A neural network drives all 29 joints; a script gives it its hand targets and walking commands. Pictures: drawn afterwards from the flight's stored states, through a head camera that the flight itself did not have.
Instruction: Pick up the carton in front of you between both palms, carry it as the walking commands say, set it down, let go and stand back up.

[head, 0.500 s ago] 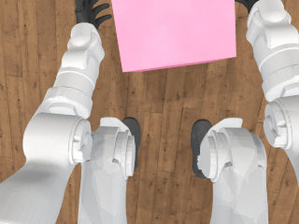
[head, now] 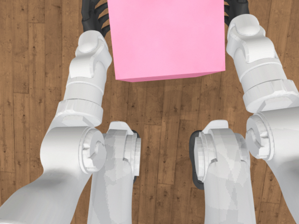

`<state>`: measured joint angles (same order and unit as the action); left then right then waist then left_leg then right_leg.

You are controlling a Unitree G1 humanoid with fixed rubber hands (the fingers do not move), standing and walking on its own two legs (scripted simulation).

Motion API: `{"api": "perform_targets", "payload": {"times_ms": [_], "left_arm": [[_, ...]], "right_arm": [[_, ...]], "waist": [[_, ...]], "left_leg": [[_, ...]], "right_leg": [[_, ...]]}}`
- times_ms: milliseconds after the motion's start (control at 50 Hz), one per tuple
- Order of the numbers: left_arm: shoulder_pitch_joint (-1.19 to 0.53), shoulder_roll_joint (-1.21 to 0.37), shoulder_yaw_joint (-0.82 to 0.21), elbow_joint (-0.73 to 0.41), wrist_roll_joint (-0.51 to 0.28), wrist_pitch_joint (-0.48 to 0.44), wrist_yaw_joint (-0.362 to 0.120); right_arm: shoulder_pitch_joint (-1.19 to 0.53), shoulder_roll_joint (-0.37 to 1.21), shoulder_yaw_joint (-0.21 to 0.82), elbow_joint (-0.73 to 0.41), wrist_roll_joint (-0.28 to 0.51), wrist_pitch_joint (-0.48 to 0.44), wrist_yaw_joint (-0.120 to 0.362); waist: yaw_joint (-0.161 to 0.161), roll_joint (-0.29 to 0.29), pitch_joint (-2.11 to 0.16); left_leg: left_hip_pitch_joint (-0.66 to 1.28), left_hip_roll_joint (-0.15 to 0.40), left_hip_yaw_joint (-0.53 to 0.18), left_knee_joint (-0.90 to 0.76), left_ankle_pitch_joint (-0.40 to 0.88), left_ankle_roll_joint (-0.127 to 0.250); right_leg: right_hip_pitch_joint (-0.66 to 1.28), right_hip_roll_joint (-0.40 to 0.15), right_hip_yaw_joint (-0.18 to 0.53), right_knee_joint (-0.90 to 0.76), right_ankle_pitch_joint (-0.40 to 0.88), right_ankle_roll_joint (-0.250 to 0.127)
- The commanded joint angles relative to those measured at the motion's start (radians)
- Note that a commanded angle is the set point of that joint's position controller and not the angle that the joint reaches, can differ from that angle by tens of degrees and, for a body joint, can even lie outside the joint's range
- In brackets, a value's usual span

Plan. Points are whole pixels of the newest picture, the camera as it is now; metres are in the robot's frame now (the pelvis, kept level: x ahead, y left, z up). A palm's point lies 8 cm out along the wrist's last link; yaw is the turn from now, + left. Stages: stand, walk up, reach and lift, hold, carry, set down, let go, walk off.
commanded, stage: reach and lift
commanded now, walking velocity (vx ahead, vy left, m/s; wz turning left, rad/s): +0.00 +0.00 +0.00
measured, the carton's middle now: (163, 37) +0.52 -0.01 -0.21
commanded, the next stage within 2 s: none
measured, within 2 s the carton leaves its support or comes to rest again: neither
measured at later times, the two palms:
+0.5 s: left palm (34, 16) +0.48 +0.13 +0.06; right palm out of the picture +0.49 -0.17 +0.06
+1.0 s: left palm out of the picture +0.45 +0.13 +0.22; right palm out of the picture +0.44 -0.17 +0.21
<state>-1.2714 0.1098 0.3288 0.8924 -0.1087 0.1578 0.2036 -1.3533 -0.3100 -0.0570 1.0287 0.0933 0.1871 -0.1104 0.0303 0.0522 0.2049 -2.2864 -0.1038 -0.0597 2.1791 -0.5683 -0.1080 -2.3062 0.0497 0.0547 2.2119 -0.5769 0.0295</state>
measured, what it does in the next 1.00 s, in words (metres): rises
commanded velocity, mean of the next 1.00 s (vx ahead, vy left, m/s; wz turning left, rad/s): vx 0.00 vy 0.00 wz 0.00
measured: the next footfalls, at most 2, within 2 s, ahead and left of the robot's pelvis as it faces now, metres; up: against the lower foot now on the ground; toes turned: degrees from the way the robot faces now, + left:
none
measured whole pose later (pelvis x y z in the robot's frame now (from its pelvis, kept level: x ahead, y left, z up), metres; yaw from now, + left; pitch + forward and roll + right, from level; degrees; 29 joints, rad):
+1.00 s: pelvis +0.04 +0.01 +0.25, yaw -3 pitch +32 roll +1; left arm -0.65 -0.12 0.42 0.61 0.16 0.30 0.08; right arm -0.69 0.03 -0.34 0.69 -0.18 0.33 -0.04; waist 0.02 0.01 -0.24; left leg -1.43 -0.10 -0.12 1.35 -0.49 -0.06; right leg -1.44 0.10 0.11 1.36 -0.48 0.04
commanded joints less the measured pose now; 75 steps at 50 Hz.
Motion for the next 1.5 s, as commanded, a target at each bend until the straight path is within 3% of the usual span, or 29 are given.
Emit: {"api": "perform_targets", "payload": {"times_ms": [0, 80, 160, 240, 400, 620, 760, 1020, 1300, 1480], "left_arm": [[-0.623, -1.059, -0.461, -0.274, -0.063, 0.031, -0.280], [-0.607, -1.065, -0.491, -0.352, -0.021, 0.074, -0.286], [-0.541, -1.075, -0.385, -0.245, 0.084, 0.128, -0.306], [-0.509, -1.098, -0.289, -0.164, 0.160, 0.152, -0.325], [-0.449, -1.160, -0.287, -0.141, 0.189, 0.169, -0.358], [-0.279, -1.247, -0.462, -0.237, 0.118, 0.186, -0.370], [-0.146, -1.271, -0.509, -0.239, 0.108, 0.185, -0.373], [0.110, -1.272, -0.496, -0.208, 0.166, 0.149, -0.376], [0.407, -1.272, -0.573, -0.263, 0.184, 0.145, -0.381], [0.540, -1.263, -0.642, -0.353, 0.164, 0.234, -0.403]], "right_arm": [[-0.589, 1.096, 0.317, -0.405, 0.081, -0.013, 0.268], [-0.489, 1.200, 0.309, -0.410, 0.038, 0.051, 0.266], [-0.416, 1.233, 0.191, -0.257, -0.054, 0.104, 0.290], [-0.401, 1.237, 0.083, -0.176, -0.134, 0.117, 0.307], [-0.345, 1.270, 0.028, -0.178, -0.191, 0.126, 0.324], [-0.226, 1.374, 0.222, -0.353, -0.103, 0.143, 0.326], [-0.099, 1.408, 0.261, -0.369, -0.094, 0.143, 0.317], [0.147, 1.430, 0.247, -0.360, -0.141, 0.105, 0.306], [0.422, 1.429, 0.319, -0.450, -0.151, 0.103, 0.307], [0.558, 1.432, 0.388, -0.544, -0.127, 0.191, 0.323]], "waist": [[-0.032, -0.154, -1.617], [-0.015, -0.155, -1.569], [0.010, -0.137, -1.282], [0.006, -0.118, -1.213], [-0.024, -0.083, -1.301], [-0.020, -0.094, -1.406], [-0.022, -0.088, -1.313], [-0.020, -0.070, -1.085], [-0.027, -0.061, -0.895], [-0.025, -0.056, -0.732]], "left_leg": [[0.668, -0.077, 0.201, -0.158, 0.469, 0.049], [0.651, -0.081, 0.199, -0.244, 0.336, 0.060], [0.569, -0.075, 0.186, -0.347, 0.141, 0.072], [0.576, -0.079, 0.176, -0.432, 0.093, 0.074], [0.699, -0.083, 0.166, -0.561, 0.129, 0.065], [0.934, -0.087, 0.141, -0.701, 0.248, 0.058], [1.053, -0.085, 0.114, -0.816, 0.255, 0.058], [1.307, -0.063, 0.050, -1.077, 0.292, 0.079], [1.703, -0.026, -0.012, -1.391, 0.497, 0.092], [1.958, -0.001, -0.033, -1.599, 0.602, 0.089]], "right_leg": [[0.921, 0.084, -0.129, -0.227, 0.548, -0.005], [0.881, 0.100, -0.138, -0.310, 0.408, 0.002], [0.704, 0.108, -0.137, -0.416, 0.161, -0.005], [0.685, 0.113, -0.138, -0.489, 0.104, -0.014], [0.819, 0.115, -0.131, -0.612, 0.157, -0.019], [1.053, 0.121, -0.122, -0.743, 0.281, 0.001], [1.174, 0.123, -0.101, -0.855, 0.290, 0.002], [1.436, 0.105, -0.036, -1.115, 0.329, -0.009], [1.784, 0.077, 0.013, -1.423, 0.517, -0.017], [2.025, 0.059, 0.031, -1.626, 0.612, -0.014]]}}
